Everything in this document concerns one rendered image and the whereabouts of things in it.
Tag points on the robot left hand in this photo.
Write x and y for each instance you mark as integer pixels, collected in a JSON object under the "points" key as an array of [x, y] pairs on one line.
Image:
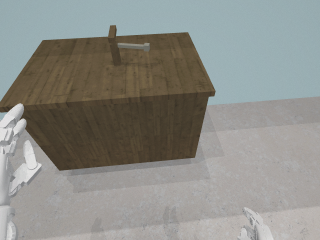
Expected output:
{"points": [[11, 128]]}

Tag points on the left robot forearm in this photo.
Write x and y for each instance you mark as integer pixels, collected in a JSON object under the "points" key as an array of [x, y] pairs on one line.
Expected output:
{"points": [[8, 229]]}

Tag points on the tap lever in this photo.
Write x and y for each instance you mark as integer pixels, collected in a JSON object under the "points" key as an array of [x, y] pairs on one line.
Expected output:
{"points": [[145, 46]]}

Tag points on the robot right hand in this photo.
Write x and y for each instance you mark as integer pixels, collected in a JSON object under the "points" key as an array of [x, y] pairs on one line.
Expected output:
{"points": [[260, 232]]}

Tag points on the counter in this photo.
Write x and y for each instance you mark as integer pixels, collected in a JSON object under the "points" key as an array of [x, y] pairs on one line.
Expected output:
{"points": [[89, 103]]}

